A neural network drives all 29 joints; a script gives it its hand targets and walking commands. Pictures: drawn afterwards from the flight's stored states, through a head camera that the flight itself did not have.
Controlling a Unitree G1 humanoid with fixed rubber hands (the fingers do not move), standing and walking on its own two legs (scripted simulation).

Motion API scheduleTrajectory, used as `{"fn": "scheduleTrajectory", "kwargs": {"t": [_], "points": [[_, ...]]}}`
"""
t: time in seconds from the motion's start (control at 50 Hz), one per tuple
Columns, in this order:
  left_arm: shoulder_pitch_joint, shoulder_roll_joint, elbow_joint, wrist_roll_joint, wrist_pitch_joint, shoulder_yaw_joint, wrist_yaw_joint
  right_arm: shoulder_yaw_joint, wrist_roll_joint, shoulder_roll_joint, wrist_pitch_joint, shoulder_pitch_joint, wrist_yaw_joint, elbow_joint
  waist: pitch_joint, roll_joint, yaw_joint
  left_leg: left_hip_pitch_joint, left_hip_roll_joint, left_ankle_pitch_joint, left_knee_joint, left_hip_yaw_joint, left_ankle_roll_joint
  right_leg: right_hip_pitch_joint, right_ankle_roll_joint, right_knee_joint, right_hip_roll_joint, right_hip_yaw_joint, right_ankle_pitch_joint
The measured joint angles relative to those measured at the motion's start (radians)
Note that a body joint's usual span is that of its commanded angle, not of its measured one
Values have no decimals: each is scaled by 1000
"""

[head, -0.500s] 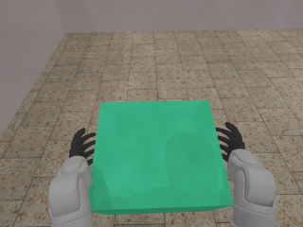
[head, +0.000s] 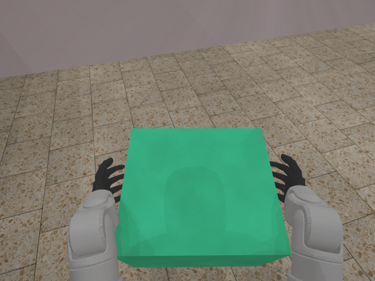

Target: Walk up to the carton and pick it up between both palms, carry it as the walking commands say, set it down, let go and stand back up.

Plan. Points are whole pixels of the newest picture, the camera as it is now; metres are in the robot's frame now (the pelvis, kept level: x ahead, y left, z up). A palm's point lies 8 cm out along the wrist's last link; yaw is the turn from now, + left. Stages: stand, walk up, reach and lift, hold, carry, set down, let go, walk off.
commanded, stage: carry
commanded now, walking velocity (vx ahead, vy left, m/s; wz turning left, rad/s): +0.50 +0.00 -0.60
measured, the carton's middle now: (196, 199) +0.30 +0.01 +0.01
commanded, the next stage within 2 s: none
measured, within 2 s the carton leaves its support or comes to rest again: neither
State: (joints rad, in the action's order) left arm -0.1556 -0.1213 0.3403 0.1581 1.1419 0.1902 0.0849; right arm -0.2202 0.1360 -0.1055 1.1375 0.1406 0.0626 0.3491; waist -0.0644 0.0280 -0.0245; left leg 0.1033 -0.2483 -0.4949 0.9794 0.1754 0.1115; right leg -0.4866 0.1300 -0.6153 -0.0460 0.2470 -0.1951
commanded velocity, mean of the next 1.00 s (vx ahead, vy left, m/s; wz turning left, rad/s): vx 0.50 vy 0.00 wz -0.60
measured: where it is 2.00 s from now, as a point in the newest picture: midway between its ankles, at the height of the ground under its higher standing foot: (269, 148)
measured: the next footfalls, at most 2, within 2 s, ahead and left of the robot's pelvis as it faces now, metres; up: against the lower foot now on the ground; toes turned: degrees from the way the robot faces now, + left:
left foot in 0.40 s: +0.47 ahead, +0.11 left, +0.00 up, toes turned -6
right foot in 0.88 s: +0.67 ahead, -0.23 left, +0.00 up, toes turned -41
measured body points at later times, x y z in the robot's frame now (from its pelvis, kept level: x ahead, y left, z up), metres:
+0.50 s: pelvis +0.34 +0.02 +0.02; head +0.35 +0.03 +0.47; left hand +0.66 +0.11 +0.08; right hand +0.54 -0.24 +0.09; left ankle +0.43 +0.11 -0.71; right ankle +0.16 -0.02 -0.63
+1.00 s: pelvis +0.62 -0.14 +0.02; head +0.65 -0.14 +0.47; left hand +0.95 -0.12 +0.07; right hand +0.76 -0.44 +0.07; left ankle +0.56 +0.06 -0.59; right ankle +0.63 -0.21 -0.71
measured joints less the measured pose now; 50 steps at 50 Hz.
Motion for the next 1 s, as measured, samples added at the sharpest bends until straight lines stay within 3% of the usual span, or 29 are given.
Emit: {"fn": "scheduleTrajectory", "kwargs": {"t": [0.04, 0.08, 0.18, 0.28, 0.36, 0.4, 0.44, 0.46, 0.5, 0.54, 0.68, 0.8, 0.86, 0.88, 0.9, 0.92, 0.96, 1.0], "points": [[9, -11, -13, -10, 1, 1, 24, -11, 6, 5, -2, 6, -15, -33, 27, -3, -6, 167, 60, 29, 255, -112, -22, 49, -2, 41, -9, -20, -13], [31, -9, -7, -27, -8, 2, 37, -19, 7, -10, -11, 3, -18, -42, 44, -7, -11, 294, 87, 84, 292, -135, -24, 111, -11, 121, -20, -49, -3], [58, -6, 34, -63, -48, 18, 37, 4, 6, -24, -53, -20, -13, -3, 48, -15, -18, 479, 102, 171, 45, -117, -17, 249, -22, 273, -27, -142, -2], [62, -6, 56, -62, -56, 21, 19, 24, 5, -22, -54, -36, -4, 39, 16, -14, -1, 541, 103, 323, -177, -97, -10, 379, -50, 336, -18, -236, -63], [61, -6, 65, -44, -42, 13, 4, 24, 5, -22, -33, -41, -1, 61, -16, -18, 19, 494, 134, 407, -368, -63, -17, 465, -80, 313, 0, -297, -165], [59, -6, 73, -32, -32, 17, -3, 26, 6, -22, -24, -31, -1, 59, -28, -21, 19, 416, 153, 433, -483, -28, -30, 467, -90, 206, 8, -311, -250], [49, 24, 55, -27, -20, 29, -13, 51, 9, -25, -32, -9, 13, 9, -36, -57, 24, 396, 157, 404, -436, 19, -108, 355, -93, -86, 32, -287, -266], [42, 40, 31, -28, -12, 33, -16, 60, 10, -26, -30, -2, 24, -20, -37, -66, 25, 383, 151, 359, -417, 40, -129, 279, -91, -249, 30, -275, -256], [31, 53, -10, -39, 3, 34, -7, 63, 14, -25, -25, -6, 32, -53, -34, -73, 21, 323, 142, 310, -446, 75, -139, 148, -87, -461, 38, -238, -201], [22, 43, -25, -49, 6, 34, 6, 49, 4, -24, -26, -19, 36, -52, -28, -75, 21, 248, 139, 304, -513, 105, -127, 52, -94, -519, 64, -198, -144], [13, 10, 10, -16, -20, 14, -6, 8, -14, -24, -40, -24, 20, 4, -17, -45, 49, 14, 117, 249, -678, 176, -99, -122, -112, -307, 123, -120, 13], [25, 5, 48, 3, 0, 2, -14, 7, -16, -23, -21, -28, 12, 30, -17, -32, 52, -169, 96, 139, -715, 223, -33, -104, -89, -47, 106, -54, 124], [19, 16, 47, 0, 9, -2, -15, 9, -16, -23, -9, -25, 18, 36, -9, -31, 43, -224, 57, 40, -611, 234, 12, -18, -75, 80, 52, -1, 133], [13, 20, 38, -3, 11, -3, -15, 10, -16, -22, -6, -25, 23, 35, -6, -37, 37, -216, 37, 6, -512, 226, 22, 27, -47, 114, 33, 9, 104], [7, 16, 20, -7, 5, -3, -8, 6, -16, -15, -4, -18, 22, 26, 0, -19, 19, -167, -4, 35, -348, 188, 15, 34, -10, 85, 11, 13, 55], [2, 13, 4, -9, 1, -4, 0, 1, -12, -9, -3, -7, 15, 9, 11, -16, 2, -79, 0, 22, -137, 97, 10, 30, 9, 48, 2, 4, 18], [4, 3, -14, -17, 0, -4, 25, -10, 1, -1, -6, 8, -6, -32, 33, -15, -6, 109, 60, 27, 201, -60, -12, 60, 5, 54, -7, -19, 0], [25, -10, -15, -26, -5, 3, 41, -21, 3, -8, -12, 4, -15, -51, 44, -13, -13, 249, 93, 71, 294, -114, -19, 116, -5, 121, -21, -49, 3]]}}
